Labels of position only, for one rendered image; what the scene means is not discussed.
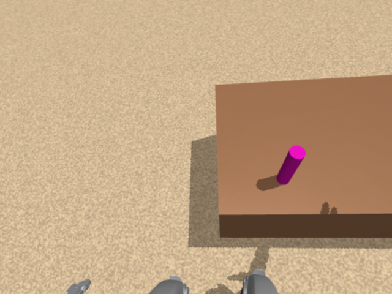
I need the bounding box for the can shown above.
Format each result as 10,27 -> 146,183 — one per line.
276,146 -> 306,185

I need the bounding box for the left robot hand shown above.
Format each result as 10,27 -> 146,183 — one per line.
66,279 -> 91,294

